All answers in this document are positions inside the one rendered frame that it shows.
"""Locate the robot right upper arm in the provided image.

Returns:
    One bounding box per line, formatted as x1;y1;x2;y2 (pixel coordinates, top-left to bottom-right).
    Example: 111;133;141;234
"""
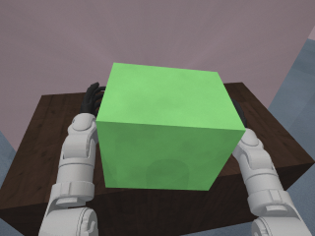
251;216;311;236

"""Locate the right robot hand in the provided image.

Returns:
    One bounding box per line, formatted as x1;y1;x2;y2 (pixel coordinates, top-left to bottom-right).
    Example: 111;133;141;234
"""
230;98;248;129

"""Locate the left robot hand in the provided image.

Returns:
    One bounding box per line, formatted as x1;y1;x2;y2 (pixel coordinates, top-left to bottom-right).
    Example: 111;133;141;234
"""
79;82;106;118

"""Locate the robot left forearm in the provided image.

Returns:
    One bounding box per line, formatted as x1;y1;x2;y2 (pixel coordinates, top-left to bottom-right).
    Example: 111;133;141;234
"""
38;113;98;236

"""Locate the carton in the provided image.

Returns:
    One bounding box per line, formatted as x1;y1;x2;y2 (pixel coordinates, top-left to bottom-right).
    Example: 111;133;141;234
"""
95;62;246;191

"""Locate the pedestal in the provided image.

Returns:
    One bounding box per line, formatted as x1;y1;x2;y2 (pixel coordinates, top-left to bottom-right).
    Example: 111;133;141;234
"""
0;82;315;236

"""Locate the robot right forearm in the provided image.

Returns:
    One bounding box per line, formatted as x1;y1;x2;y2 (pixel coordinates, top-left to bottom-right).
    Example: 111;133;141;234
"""
232;128;312;236

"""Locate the robot left upper arm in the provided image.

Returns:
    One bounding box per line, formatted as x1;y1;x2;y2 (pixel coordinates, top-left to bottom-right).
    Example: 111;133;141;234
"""
39;206;98;236

